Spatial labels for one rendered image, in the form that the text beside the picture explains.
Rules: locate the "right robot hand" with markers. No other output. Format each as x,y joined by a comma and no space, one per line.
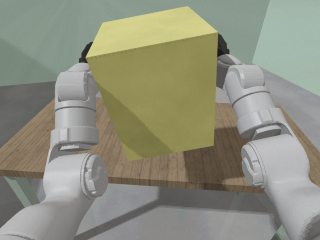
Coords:
222,46

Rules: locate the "left robot upper arm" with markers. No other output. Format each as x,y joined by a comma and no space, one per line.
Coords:
71,185

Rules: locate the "right robot upper arm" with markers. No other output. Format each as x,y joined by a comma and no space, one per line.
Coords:
279,166

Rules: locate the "left robot hand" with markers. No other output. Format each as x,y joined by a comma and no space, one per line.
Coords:
84,53

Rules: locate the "carton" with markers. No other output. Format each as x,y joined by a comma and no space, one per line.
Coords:
157,74

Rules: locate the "table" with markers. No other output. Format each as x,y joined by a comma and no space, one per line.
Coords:
216,168

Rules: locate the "right robot forearm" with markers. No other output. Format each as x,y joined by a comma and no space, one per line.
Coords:
250,98

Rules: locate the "left robot forearm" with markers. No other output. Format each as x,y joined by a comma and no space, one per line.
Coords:
75,113

